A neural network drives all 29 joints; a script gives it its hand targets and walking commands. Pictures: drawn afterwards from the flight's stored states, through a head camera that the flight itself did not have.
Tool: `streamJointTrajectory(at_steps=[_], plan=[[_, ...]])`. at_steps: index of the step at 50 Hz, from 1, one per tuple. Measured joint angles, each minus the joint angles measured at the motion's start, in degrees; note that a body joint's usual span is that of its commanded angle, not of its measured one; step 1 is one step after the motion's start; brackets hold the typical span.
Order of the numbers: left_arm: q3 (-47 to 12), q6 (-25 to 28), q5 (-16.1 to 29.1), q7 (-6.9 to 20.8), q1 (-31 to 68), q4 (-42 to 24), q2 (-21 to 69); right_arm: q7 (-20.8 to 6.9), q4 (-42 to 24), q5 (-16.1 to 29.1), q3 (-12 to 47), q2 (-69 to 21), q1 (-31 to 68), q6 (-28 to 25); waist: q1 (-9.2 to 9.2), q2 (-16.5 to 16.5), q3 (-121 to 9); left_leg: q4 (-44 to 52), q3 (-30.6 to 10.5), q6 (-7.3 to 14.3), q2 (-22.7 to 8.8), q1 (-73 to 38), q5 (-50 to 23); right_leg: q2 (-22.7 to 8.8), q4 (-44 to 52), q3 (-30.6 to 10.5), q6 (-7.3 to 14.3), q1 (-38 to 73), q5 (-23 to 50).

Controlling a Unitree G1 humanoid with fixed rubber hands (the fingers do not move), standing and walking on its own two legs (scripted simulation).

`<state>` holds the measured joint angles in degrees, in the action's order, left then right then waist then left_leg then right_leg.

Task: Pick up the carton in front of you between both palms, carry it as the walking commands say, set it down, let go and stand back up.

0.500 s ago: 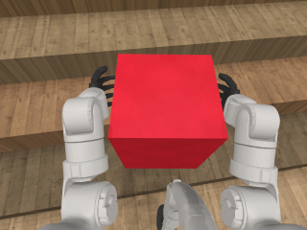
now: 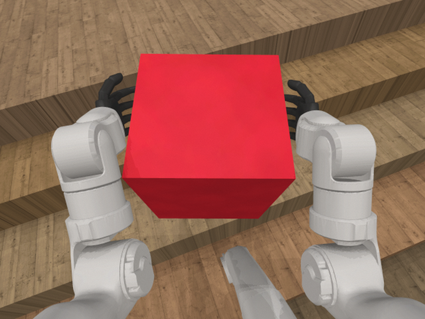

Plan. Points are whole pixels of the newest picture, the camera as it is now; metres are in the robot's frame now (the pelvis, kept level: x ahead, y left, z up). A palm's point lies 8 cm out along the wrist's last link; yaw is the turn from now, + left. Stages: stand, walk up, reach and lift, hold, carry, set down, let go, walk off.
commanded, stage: carry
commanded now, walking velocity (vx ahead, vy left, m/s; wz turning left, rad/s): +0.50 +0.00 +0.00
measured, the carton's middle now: (209, 149) +0.38 -0.08 +0.10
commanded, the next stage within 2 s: none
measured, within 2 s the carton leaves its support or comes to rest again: neither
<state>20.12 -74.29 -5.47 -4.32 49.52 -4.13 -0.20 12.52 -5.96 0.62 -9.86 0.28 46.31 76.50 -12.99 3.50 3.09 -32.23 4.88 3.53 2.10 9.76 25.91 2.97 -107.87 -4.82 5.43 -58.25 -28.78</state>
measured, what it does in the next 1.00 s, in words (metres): climbs: right foot 0.16 m higher, then left foot 0.16 m higher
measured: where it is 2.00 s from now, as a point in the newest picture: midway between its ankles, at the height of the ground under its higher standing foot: (204, 16)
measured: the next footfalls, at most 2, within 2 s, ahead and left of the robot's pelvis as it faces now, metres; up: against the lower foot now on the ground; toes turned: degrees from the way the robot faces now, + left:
right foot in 0.12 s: +0.35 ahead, -0.17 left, +0.16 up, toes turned -8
left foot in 0.68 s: +0.62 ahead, -0.06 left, +0.32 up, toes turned +0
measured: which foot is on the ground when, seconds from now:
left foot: down 0.00-0.12, up 0.14-0.66, down 0.68-1.00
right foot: up 0.00-0.10, down 0.12-0.70, up 0.72-1.00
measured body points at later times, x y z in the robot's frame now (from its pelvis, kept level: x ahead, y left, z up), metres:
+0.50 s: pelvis +0.34 -0.14 +0.18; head +0.37 -0.16 +0.62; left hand +0.71 +0.06 +0.37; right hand +0.76 -0.24 +0.37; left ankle +0.40 -0.03 -0.28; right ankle +0.32 -0.16 -0.56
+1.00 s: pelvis +0.66 -0.19 +0.33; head +0.72 -0.19 +0.78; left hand +1.10 -0.12 +0.50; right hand +1.02 -0.42 +0.51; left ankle +0.58 -0.06 -0.40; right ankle +0.73 -0.31 -0.18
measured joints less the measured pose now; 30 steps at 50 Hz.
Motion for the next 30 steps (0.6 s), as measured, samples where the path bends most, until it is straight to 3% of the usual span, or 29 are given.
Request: streamJointTrajectory(at_steps=[3,4,6,7,8,10,12,14,17,21,25,27,30], plan=[[1.17,-2.57,-2.86,0.82,5.1,5.31,-1.49,1.23,9.49,3.41,-0.73,2.86,8.2,1.96,-1.42,-0.43,-3.09,8.75,-3.37,0.27,-2.82,-9.6,-0.52,-3.49,9.97,5.53,0.53,-8.45,-1.64],[1.48,-2.94,-3.42,0.99,6.89,7.79,-2.13,1.12,13.26,3.64,-1.07,3.61,11.05,2.12,-1.12,-0.89,-3.94,11.06,-4.07,0.03,-3.48,-12.37,-1.42,-4.74,16.41,7.56,0.85,-8.92,-0.48],[1.85,-3.62,-3.57,0.47,9.52,12.25,-2.83,0.88,18.99,4.07,-1.67,5.04,14.8,2.71,1.48,-2.13,-5.38,9.73,-3.73,-0.33,-5.08,-15.07,-5.02,-4.45,32.87,10.86,1.6,-3.95,6.2],[1.86,-3.96,-3.34,0.21,10.27,13.72,-2.55,0.33,20.88,3.99,-2.09,5.87,15.96,3.15,3.68,-2.07,-5.26,3.3,-3.53,-0.35,-6.56,-13.61,-7.83,-3.42,35.4,12.46,1.86,-1.18,12.85],[1.22,-4.41,-3.09,-0.8,11.36,14.4,-2.38,-0.63,22.07,3.71,-2.93,6.82,17.18,3.46,5.59,-2.39,-4.24,-10.93,-6.07,-1.54,-6.36,-8.27,-9.47,-3.06,35.32,13.69,2.37,0.81,13.3],[-0.62,-5.16,-2.3,-2.4,12.67,14.86,-2.16,-2.17,23.47,2.46,-5.42,7.9,19.2,3.94,9.45,-2.87,-0.98,-42.97,-11.01,-1.87,-2.63,5.21,-12.56,-2.45,38.26,15.09,3.14,6.05,10.44],[-2.34,-7.04,-0.14,-4.37,11.24,11.48,-2.2,-3.08,22.12,0.49,-7.74,7.1,19.78,5.18,13.09,-2.25,2.26,-63.15,-11.57,-0.59,0.34,16.54,-14.44,-1.29,45.73,15.73,2.46,12.9,10.12],[-2.67,-8.93,1.95,-5.74,9.65,8.22,-2.44,-3.79,19.61,-1.92,-9.54,5.28,19.46,6.76,16.21,-2.57,4.34,-71.77,-9.1,0.76,1.35,26.0,-14.87,-0.57,54.4,15.66,2.45,19.82,12.1],[-1.53,-8.86,2.39,-6.52,9.09,11.03,-1.29,-5.17,19.28,-7.06,-12.88,2.72,18.27,8.22,19.66,-4.72,4.03,-73.87,-4.67,2.91,0.93,37.97,-12.13,-1.04,66.52,15.09,3.06,28.92,15.16],[-0.45,-6.71,2.03,-6.0,8.22,13.92,-0.57,-6.3,19.7,-10.54,-12.99,1.39,16.87,7.29,20.83,-5.8,1.58,-70.4,-0.64,3.69,-1.83,48.15,-11.63,-2.15,77.05,15.49,2.81,38.51,14.59],[0.07,-4.09,1.26,-4.56,7.55,15.7,-0.78,-6.69,20.58,-11.04,-10.87,1.27,15.91,5.36,21.72,-4.04,-2.37,-81.88,0.45,4.57,-4.12,56.65,-6.18,-1.77,81.05,14.05,2.28,45.27,11.76],[0.38,-2.93,0.38,-3.55,7.6,19.5,-1.01,-6.8,22.97,-11.5,-10.13,1.23,15.04,4.62,21.19,-3.59,-4.45,-80.51,1.76,5.07,-4.7,59.07,-5.68,-2.27,83.4,13.0,1.5,48.67,10.48],[0.29,-2.33,0.6,-1.27,6.17,22.2,-1.35,-6.82,25.21,-10.95,-8.74,1.03,12.81,3.73,18.73,-3.23,-7.45,-69.08,4.98,5.96,-4.85,58.23,-5.35,-2.93,90.82,11.96,0.57,54.72,10.75]])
